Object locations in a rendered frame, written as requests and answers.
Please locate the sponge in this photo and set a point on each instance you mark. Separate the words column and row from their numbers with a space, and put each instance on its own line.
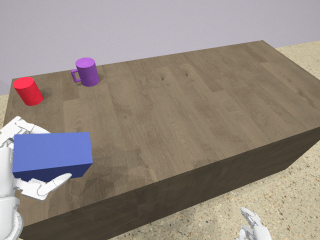
column 45, row 156

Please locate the table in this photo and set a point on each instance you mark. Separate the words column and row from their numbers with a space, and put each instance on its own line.
column 167, row 133

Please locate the robot left forearm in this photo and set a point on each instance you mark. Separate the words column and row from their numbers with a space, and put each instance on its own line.
column 11, row 221

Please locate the right robot hand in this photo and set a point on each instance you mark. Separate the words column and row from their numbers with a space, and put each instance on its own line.
column 259, row 231

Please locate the left robot hand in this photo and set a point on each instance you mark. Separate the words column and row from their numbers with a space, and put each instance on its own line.
column 34, row 189

